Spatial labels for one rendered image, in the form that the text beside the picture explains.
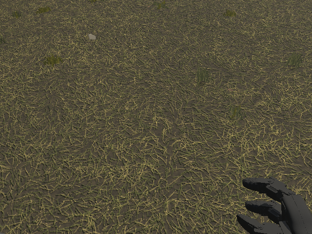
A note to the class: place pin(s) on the robot right hand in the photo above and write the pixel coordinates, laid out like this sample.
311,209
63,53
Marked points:
292,216

